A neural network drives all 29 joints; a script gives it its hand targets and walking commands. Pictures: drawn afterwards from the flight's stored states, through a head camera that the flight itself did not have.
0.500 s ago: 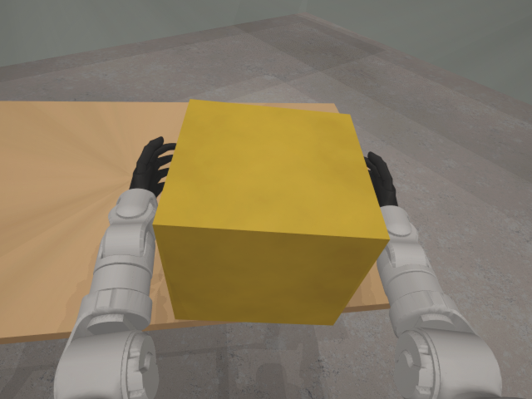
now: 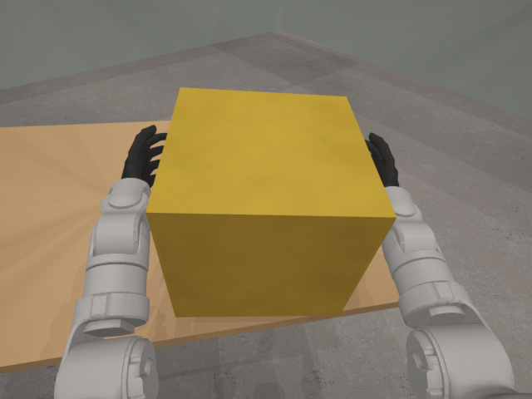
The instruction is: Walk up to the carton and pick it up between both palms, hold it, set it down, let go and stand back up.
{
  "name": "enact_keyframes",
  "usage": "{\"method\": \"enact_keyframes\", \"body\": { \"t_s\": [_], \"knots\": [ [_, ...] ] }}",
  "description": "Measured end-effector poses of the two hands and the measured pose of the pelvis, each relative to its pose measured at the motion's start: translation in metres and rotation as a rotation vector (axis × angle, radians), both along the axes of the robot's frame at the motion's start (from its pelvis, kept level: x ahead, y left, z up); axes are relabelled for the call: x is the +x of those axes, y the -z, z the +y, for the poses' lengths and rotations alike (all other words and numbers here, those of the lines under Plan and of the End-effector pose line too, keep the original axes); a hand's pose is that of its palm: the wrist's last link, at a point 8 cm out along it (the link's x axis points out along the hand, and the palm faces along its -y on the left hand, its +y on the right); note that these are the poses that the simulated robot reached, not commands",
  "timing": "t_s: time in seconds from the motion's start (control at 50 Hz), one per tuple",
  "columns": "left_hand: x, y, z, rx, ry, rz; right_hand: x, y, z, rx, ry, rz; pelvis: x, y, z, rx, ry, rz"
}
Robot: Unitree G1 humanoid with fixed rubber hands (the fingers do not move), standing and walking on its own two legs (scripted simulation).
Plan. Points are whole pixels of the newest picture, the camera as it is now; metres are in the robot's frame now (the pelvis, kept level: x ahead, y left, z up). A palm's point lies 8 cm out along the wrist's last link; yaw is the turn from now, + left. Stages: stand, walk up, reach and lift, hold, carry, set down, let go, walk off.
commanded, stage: reach and lift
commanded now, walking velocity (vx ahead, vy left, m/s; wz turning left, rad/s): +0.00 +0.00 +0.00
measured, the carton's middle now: (262, 205) +0.40 +0.02 +0.12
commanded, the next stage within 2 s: hold in 1.66 s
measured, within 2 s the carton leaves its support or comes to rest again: neither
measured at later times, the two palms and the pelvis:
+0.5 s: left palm (143, 170) +0.36 +0.18 +0.21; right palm (406, 177) +0.37 -0.18 +0.20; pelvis -0.02 -0.01 +0.00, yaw +1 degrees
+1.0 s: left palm (133, 151) +0.36 +0.19 +0.24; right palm (413, 152) +0.37 -0.17 +0.25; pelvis -0.02 +0.00 +0.00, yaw +0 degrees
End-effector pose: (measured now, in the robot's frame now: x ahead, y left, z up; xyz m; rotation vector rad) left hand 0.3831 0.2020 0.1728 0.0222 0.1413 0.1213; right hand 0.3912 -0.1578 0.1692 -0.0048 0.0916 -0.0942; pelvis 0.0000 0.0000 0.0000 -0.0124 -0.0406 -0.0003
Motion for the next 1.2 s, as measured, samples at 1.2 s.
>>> {"method": "enact_keyframes", "body": {
  "t_s": [1.2],
  "knots": [
    [-0.022,-0.07,-0.023,0.002,0.015,0.066,-0.026,-0.081,-0.021,0.076,0.035,0.081,-0.014,0.002,0.004,-0.012,0.009,0.024]
  ]
}}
